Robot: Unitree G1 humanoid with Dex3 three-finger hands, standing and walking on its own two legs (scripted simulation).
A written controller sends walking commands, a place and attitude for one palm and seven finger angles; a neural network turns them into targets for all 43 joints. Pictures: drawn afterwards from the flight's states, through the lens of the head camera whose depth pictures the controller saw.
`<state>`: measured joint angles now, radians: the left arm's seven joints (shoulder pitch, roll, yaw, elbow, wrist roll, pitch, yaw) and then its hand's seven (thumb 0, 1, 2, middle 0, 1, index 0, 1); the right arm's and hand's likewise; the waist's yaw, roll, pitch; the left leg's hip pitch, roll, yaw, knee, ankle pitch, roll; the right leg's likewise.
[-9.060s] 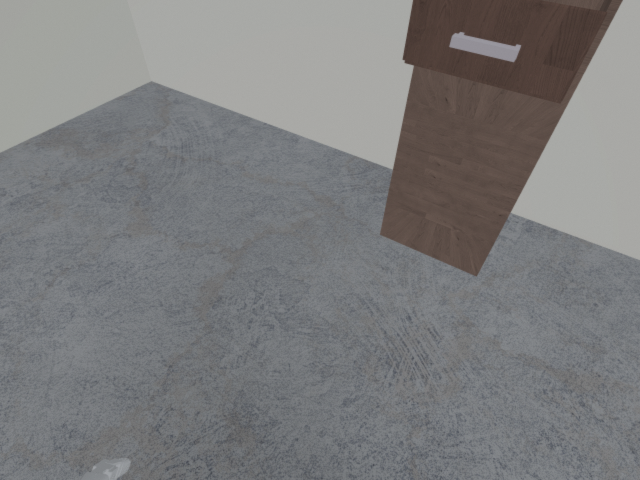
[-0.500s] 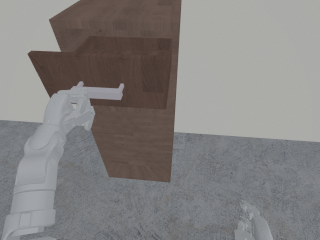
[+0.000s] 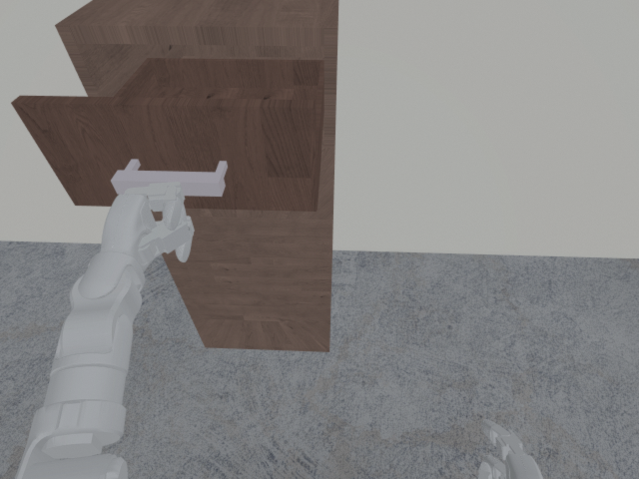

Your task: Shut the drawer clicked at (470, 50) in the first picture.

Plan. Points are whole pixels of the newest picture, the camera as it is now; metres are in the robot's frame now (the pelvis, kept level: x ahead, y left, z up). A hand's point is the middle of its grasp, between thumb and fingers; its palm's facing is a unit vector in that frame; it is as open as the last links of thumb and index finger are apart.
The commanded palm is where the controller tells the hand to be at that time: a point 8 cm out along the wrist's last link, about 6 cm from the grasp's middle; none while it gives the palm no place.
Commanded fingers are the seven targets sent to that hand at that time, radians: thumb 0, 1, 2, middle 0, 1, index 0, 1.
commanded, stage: bring the fist close to the handle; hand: left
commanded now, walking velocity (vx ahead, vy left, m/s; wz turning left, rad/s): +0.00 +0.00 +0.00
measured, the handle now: (173, 174) +0.46 +0.23 +0.15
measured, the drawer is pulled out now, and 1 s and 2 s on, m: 0.19 0.14 0.04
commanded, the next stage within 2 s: push the drawer shut in 0.28 s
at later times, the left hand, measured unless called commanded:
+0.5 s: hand (180, 227) +0.36 +0.19 +0.15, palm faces +0.04 -1.00 -0.03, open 3.2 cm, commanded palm +0.35 +0.24 +0.15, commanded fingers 0.00 0.90 0.90 -1.40 -1.60 -1.40 -1.60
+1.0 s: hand (195, 191) +0.43 +0.19 +0.15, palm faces +0.03 -1.00 -0.03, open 3.2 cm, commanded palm +0.42 +0.24 +0.15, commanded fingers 0.00 0.90 0.90 -1.40 -1.60 -1.40 -1.60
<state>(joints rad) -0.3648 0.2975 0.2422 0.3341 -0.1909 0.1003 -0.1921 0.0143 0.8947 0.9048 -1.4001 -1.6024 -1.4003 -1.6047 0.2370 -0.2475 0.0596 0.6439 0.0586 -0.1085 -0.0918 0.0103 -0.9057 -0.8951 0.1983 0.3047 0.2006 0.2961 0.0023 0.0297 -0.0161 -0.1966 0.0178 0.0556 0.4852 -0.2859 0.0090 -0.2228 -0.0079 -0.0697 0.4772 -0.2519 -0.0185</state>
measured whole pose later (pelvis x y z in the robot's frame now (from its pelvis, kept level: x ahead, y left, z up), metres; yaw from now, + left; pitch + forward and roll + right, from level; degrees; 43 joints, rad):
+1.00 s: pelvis -0.01 +0.00 -0.01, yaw +1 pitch +5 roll -1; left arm -0.77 0.41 0.28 0.91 -0.16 -0.10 -0.24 0.00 0.88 0.95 -1.40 -1.60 -1.40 -1.60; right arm 0.34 -0.28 0.04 0.70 0.05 -0.11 -0.08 0.01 -0.91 -0.89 0.20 0.30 0.20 0.30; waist -0.06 0.03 -0.03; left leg -0.36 0.02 0.03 0.57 -0.29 0.01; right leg -0.36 -0.01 -0.09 0.54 -0.25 -0.03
